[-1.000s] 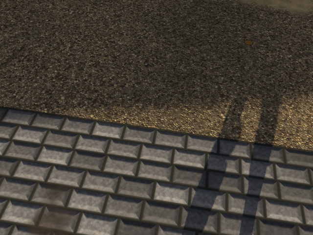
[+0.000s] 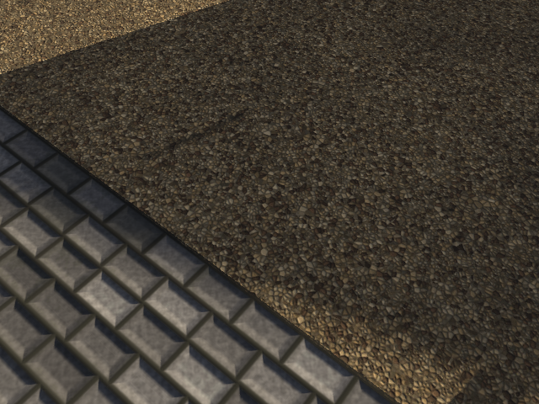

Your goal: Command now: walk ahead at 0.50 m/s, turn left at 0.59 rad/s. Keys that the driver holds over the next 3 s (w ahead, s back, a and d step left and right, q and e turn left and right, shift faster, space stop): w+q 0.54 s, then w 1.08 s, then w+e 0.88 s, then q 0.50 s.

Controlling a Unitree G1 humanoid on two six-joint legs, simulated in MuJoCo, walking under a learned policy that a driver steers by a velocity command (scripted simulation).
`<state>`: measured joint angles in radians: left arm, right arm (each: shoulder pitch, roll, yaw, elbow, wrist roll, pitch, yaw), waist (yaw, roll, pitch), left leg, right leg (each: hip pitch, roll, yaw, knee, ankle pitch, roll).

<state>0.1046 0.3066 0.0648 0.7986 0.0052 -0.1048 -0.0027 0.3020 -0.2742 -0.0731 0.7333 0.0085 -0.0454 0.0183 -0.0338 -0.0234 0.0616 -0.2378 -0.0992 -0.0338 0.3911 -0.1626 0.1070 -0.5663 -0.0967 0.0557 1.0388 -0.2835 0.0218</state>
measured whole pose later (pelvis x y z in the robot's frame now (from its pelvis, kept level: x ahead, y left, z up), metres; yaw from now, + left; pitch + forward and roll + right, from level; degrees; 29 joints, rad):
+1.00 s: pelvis +0.53 +0.12 +0.00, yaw +26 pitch +1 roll +0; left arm 0.20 0.32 0.05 0.85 -0.02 -0.08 -0.01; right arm 0.28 -0.27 -0.06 0.72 0.00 -0.06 0.03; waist -0.01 -0.04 0.04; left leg -0.23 -0.05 0.03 0.38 -0.17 0.07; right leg -0.55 -0.13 0.02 1.09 -0.30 0.01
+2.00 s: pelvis +1.05 +0.35 +0.00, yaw +16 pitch +1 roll +1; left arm 0.30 0.31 0.07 0.87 -0.03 -0.04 0.01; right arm 0.18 -0.25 -0.06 0.82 -0.01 -0.10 0.01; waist 0.00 -0.05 0.03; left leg -0.28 0.00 0.09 0.42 -0.17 0.02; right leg -0.48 -0.06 0.04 1.14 -0.35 -0.02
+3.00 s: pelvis +1.53 +0.37 -0.01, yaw +5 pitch +2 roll -1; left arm 0.13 0.29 0.06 0.74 0.00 0.01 0.04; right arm 0.16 -0.29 -0.06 0.76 0.00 -0.02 0.01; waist -0.03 -0.01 0.06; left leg -0.43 -0.08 -0.06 0.47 -0.07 0.06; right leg -0.48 0.04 0.06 1.08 -0.48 0.03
